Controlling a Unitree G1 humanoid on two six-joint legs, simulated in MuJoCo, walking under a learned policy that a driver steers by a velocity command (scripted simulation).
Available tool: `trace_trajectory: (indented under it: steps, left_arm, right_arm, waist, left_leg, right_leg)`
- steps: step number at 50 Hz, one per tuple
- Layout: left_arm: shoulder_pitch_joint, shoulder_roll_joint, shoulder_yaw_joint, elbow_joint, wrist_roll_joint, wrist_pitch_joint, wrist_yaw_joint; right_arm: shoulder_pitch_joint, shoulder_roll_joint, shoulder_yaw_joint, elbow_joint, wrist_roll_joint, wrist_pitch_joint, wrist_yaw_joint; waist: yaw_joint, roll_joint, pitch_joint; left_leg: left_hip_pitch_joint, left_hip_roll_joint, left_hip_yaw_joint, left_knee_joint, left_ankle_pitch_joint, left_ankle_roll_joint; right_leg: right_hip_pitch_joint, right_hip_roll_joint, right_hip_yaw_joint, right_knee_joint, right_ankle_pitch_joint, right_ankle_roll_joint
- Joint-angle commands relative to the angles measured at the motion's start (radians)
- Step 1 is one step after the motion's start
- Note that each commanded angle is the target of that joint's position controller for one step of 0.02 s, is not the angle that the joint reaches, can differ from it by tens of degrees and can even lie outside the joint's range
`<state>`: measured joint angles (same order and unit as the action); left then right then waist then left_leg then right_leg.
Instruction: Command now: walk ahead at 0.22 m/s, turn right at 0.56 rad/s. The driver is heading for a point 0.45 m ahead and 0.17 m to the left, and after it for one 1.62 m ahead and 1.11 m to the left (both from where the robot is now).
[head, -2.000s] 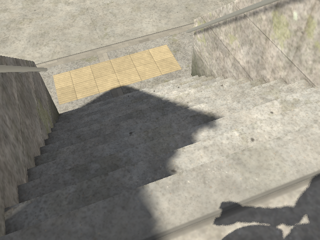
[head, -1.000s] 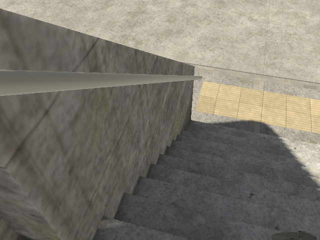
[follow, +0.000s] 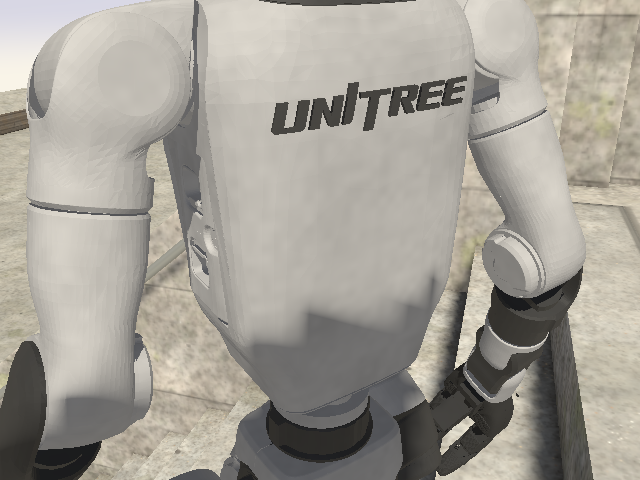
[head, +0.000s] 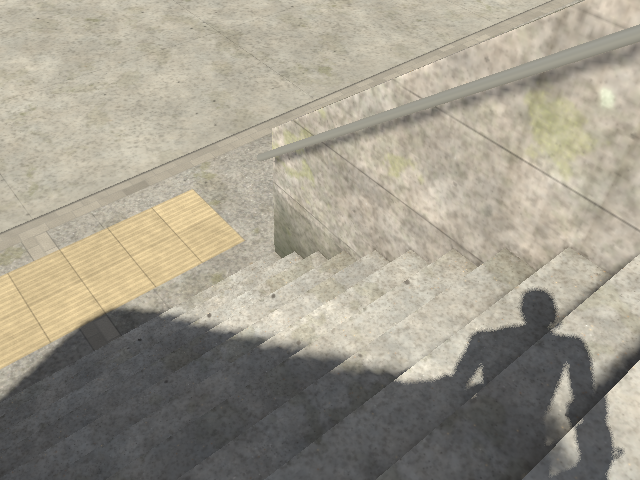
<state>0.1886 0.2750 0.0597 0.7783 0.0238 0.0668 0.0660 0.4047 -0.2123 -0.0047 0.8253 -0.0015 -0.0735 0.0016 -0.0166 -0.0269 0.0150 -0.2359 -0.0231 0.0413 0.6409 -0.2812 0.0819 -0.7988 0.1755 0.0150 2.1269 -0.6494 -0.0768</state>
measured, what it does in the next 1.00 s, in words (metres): goes down, turning left: right foot, then left foot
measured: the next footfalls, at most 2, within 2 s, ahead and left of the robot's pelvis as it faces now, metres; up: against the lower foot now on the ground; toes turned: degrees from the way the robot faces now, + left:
right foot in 0.26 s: +0.19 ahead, -0.10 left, +0.00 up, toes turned -2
left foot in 0.62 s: +0.04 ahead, +0.15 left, +0.00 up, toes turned +18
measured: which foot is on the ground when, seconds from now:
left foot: down 0.00-0.30, up 0.32-0.60, down 0.62-1.00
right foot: up 0.00-0.24, down 0.26-0.64, up 0.66-1.00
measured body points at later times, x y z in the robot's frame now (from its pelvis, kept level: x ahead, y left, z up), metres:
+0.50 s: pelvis +0.08 +0.02 -0.03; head +0.10 +0.03 +0.42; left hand +0.19 +0.30 -0.15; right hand +0.25 -0.25 -0.13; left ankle +0.05 +0.13 -0.63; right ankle +0.15 -0.10 -0.72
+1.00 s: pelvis +0.10 +0.06 -0.03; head +0.09 +0.08 +0.42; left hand +0.13 +0.38 -0.11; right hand +0.35 -0.09 -0.12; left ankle +0.00 +0.14 -0.72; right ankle +0.17 -0.03 -0.67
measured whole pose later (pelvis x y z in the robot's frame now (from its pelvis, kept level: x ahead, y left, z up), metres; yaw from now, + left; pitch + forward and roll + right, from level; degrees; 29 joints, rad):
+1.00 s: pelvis +0.10 +0.06 -0.03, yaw +36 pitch +2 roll -1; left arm 0.08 0.29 -0.01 0.66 0.05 0.00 0.01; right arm 0.29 -0.25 -0.02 0.60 -0.01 0.05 -0.01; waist -0.04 -0.03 -0.04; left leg -0.40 -0.16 -0.27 0.95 -0.55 0.06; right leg -0.63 0.08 0.02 1.21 -0.32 0.02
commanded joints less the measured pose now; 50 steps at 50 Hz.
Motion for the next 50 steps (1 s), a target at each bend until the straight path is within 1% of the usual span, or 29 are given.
trace_trajectory:
  steps: [1,3,5,7,8,11,13,14,15,16,18,19,20,22,25,28,30,31,32,33,34,35,37,38,39,42,43,47,50]
  left_arm:
    - [-0.024,-0.102,-0.049,-0.117,0.027,0.008,-0.022]
    - [-0.162,-0.079,-0.063,-0.132,0.017,0.004,-0.025]
    - [-0.114,-0.092,-0.074,-0.058,0.018,0.003,-0.063]
    - [-0.083,-0.056,-0.065,0.015,-0.007,0.039,-0.06]
    - [-0.145,-0.018,-0.062,0.01,-0.004,0.04,-0.055]
    - [-0.301,0.017,-0.07,-0.008,-0.011,0.024,-0.05]
    - [-0.148,0.018,-0.066,0.018,-0.015,-0.009,-0.041]
    - [-0.006,0.054,-0.061,0.049,-0.021,-0.036,-0.029]
    - [0.08,0.085,-0.042,0.082,-0.024,-0.047,-0.03]
    - [0.027,0.023,-0.051,0.038,-0.054,-0.04,-0.028]
    - [-0.135,0.053,-0.021,-0.019,-0.027,-0.039,-0.026]
    - [-0.134,0.016,-0.029,-0.038,-0.02,-0.04,-0.029]
    - [-0.169,0.052,-0.02,-0.064,-0.009,-0.055,-0.028]
    - [-0.148,0.082,-0.016,-0.081,-0.005,-0.074,-0.029]
    - [-0.119,0.108,-0.014,-0.091,0.005,-0.084,-0.037]
    - [-0.124,0.159,-0.005,-0.112,0.022,-0.085,-0.038]
    - [-0.155,0.177,0.005,-0.122,0.012,-0.081,-0.04]
    - [-0.208,0.187,0.016,-0.128,-0.009,-0.075,-0.042]
    - [-0.299,0.13,0.006,-0.204,-0.019,-0.046,-0.049]
    - [-0.348,0.059,-0.023,-0.29,0.023,-0.031,-0.047]
    - [-0.395,0.051,-0.04,-0.318,0.026,-0.039,-0.018]
    - [-0.361,0.042,-0.046,-0.308,0.025,-0.046,-0.006]
    - [-0.282,0.044,-0.046,-0.282,0.027,-0.04,-0.002]
    - [-0.234,0.076,-0.03,-0.241,0.021,-0.039,-0.007]
    - [-0.203,0.076,-0.027,-0.221,0.027,-0.029,-0.014]
    - [-0.245,0.052,-0.041,-0.204,0.029,-0.044,-0.032]
    - [-0.274,0.074,-0.044,-0.212,0.045,-0.063,-0.04]
    - [-0.266,0.088,-0.049,-0.226,0.029,-0.091,-0.055]
    - [-0.193,0.09,-0.047,-0.21,0.01,-0.1,-0.061]
  right_arm:
    - [0.194,-0.174,-0.038,0.049,-0.005,0.009,-0.02]
    - [-0.031,-0.089,0.002,-0.006,-0.005,0.025,-0.036]
    - [-0.025,-0.06,0.028,-0.004,0.028,0.031,-0.042]
    - [-0.007,-0.139,0.007,0.039,0.033,0.051,-0.034]
    - [-0.034,-0.158,0.001,0.024,0.035,0.067,-0.031]
    - [0.092,-0.175,-0.016,0.06,-0.004,0.105,-0.025]
    - [0.042,-0.178,-0.028,0.051,-0.019,0.097,-0.014]
    - [-0.016,-0.223,-0.057,0.016,-0.008,0.086,-0.021]
    - [0.041,-0.136,-0.05,-0.009,0.008,0.083,-0.019]
    - [0.034,-0.101,-0.046,-0.031,0.012,0.092,-0.028]
    - [-0.046,-0.103,-0.051,-0.076,-0.01,0.121,-0.021]
    - [-0.092,-0.127,-0.064,-0.081,-0.013,0.143,-0.019]
    - [-0.109,-0.12,-0.065,-0.101,-0.025,0.167,-0.016]
    - [-0.178,-0.115,-0.071,-0.168,-0.02,0.199,-0.002]
    - [-0.183,-0.133,-0.08,-0.212,-0.016,0.196,-0.016]
    - [-0.241,-0.143,-0.076,-0.278,-0.003,0.209,-0.031]
    - [-0.214,-0.145,-0.078,-0.282,0.017,0.207,-0.026]
    - [-0.091,-0.151,-0.083,-0.242,0.019,0.191,-0.02]
    - [0.052,-0.229,-0.095,-0.173,0.026,0.167,-0.013]
    - [0.036,-0.308,-0.102,-0.176,0.056,0.147,-0.008]
    - [-0.012,-0.321,-0.11,-0.234,0.036,0.127,-0.007]
    - [-0.103,-0.322,-0.106,-0.259,0.014,0.132,-0.009]
    - [-0.285,-0.319,-0.108,-0.313,0.004,0.149,-0.04]
    - [-0.328,-0.28,-0.09,-0.335,-0.011,0.147,-0.041]
    - [-0.306,-0.246,-0.081,-0.333,-0.004,0.139,-0.04]
    - [-0.209,-0.207,-0.073,-0.319,-0.007,0.145,-0.032]
    - [-0.18,-0.227,-0.08,-0.315,-0.004,0.143,-0.036]
    - [-0.152,-0.206,-0.078,-0.313,-0.007,0.104,-0.018]
    - [-0.262,-0.203,-0.063,-0.327,-0.022,0.098,-0.015]
  waist:
    - [0.064,0.142,0.108]
    - [0.118,0.059,0.164]
    - [0.101,0.006,0.074]
    - [0.085,0.181,0.029]
    - [0.075,0.149,0.037]
    - [-0.024,0.152,0.098]
    - [0.081,0.187,0.016]
    - [0.121,0.165,-0.038]
    - [0.098,-0.056,-0.172]
    - [0.067,-0.106,-0.286]
    - [-0.005,-0.108,-0.183]
    - [0.0,-0.059,-0.111]
    - [-0.018,-0.113,-0.09]
    - [-0.027,-0.091,-0.07]
    - [-0.03,-0.097,-0.097]
    - [-0.03,-0.183,-0.07]
    - [-0.047,-0.229,-0.087]
    - [-0.122,-0.174,-0.115]
    - [-0.174,0.224,-0.003]
    - [-0.122,0.453,0.078]
    - [-0.121,0.322,0.025]
    - [-0.05,0.25,-0.01]
    - [0.048,0.319,-0.07]
    - [0.082,0.263,-0.111]
    - [0.076,0.233,-0.161]
    - [0.021,0.152,-0.106]
    - [-0.001,0.101,-0.093]
    - [-0.024,0.12,-0.074]
    - [0.01,0.132,-0.082]
  left_leg:
    - [0.184,0.397,-0.38,-0.046,0.985,0.112]
    - [-0.251,0.274,-0.291,-0.12,0.41,0.037]
    - [-0.488,0.213,-0.248,-0.195,0.429,-0.004]
    - [-0.333,0.223,-0.293,-0.179,0.475,-0.026]
    - [-0.222,0.211,-0.287,-0.15,0.459,-0.024]
    - [-0.006,0.203,-0.322,-0.12,0.728,0.014]
    - [0.002,0.157,-0.238,0.134,1.123,0.018]
    - [-0.109,0.115,-0.231,0.303,1.039,-0.026]
    - [-0.39,0.047,-0.214,0.541,0.266,-0.088]
    - [-0.45,0.011,-0.176,0.691,-0.437,-0.101]
    - [-0.38,0.029,-0.087,0.741,-0.222,-0.088]
    - [-0.302,0.029,-0.069,0.745,-0.12,-0.077]
    - [-0.271,0.022,-0.067,0.842,-0.013,-0.075]
    - [-0.302,0.022,-0.071,0.9,0.068,-0.074]
    - [-0.299,0.019,-0.052,0.858,0.111,-0.065]
    - [-0.255,0.045,-0.023,0.688,0.03,-0.077]
    - [-0.097,0.049,-0.002,0.484,-0.151,-0.062]
    - [0.084,0.053,-0.016,0.353,-0.172,-0.049]
    - [0.144,0.085,-0.244,0.246,0.542,-0.03]
    - [0.08,0.184,-0.667,0.083,0.973,0.003]
    - [0.05,0.237,-0.748,-0.006,0.864,0.043]
    - [0.045,0.235,-0.723,0.008,0.764,0.086]
    - [-0.073,0.2,-0.723,0.001,0.542,0.117]
    - [-0.15,0.168,-0.639,0.038,0.438,0.114]
    - [-0.116,0.144,-0.619,0.036,0.229,0.119]
    - [-0.195,0.097,-0.629,-0.003,-0.202,0.192]
    - [-0.142,0.096,-0.645,0.005,-0.173,0.208]
    - [-0.066,0.108,-0.702,0.021,0.082,0.245]
    - [-0.143,0.08,-0.69,0.079,0.268,0.223]
  right_leg:
    - [-0.547,-0.123,0.125,-0.063,0.206,0.015]
    - [-0.329,-0.122,0.06,-0.496,0.52,0.093]
    - [0.192,-0.124,-0.024,-0.832,0.889,0.075]
    - [0.258,-0.167,0.002,-0.833,0.89,0.054]
    - [0.188,-0.186,-0.009,-0.911,0.855,0.057]
    - [0.191,-0.175,-0.06,-1.149,0.566,0.07]
    - [0.464,-0.146,-0.028,-1.33,0.456,0.011]
    - [0.669,-0.201,0.043,-1.473,0.78,-0.027]
    - [1.026,-0.423,0.216,-1.448,1.195,-0.132]
    - [1.047,-0.581,0.348,-1.456,1.378,-0.242]
    - [0.671,-0.56,0.228,-1.558,0.967,-0.257]
    - [0.503,-0.528,0.125,-1.552,0.924,-0.218]
    - [0.396,-0.554,0.093,-1.528,0.849,-0.205]
    - [0.313,-0.572,0.086,-1.524,0.701,-0.165]
    - [0.322,-0.579,0.024,-1.399,0.763,-0.116]
    - [0.28,-0.609,-0.007,-1.359,0.625,-0.027]
    - [0.248,-0.586,-0.092,-1.328,0.624,0.035]
    - [0.17,-0.532,-0.174,-1.128,0.642,0.061]
    - [-0.105,-0.356,-0.24,-0.67,0.333,0.085]
    - [-0.373,-0.227,-0.151,-0.55,-0.042,0.088]
    - [-0.391,-0.225,-0.027,-0.52,0.051,0.095]
    - [-0.377,-0.21,0.021,-0.543,0.163,0.089]
    - [-0.253,-0.193,0.069,-0.651,0.317,0.107]
    - [-0.124,-0.172,0.028,-0.639,0.435,0.104]
    - [-0.097,-0.156,0.015,-0.613,0.433,0.101]
    - [-0.007,-0.153,0.016,-0.692,0.424,0.104]
    - [-0.031,-0.147,0.013,-0.722,0.389,0.101]
    - [0.016,-0.123,0.048,-0.873,0.314,0.105]
    - [0.219,-0.124,0.075,-0.986,0.291,0.098]
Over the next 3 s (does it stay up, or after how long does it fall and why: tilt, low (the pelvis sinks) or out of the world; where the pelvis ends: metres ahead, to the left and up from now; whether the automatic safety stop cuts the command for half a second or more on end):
stays up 1.05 0.47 -0.91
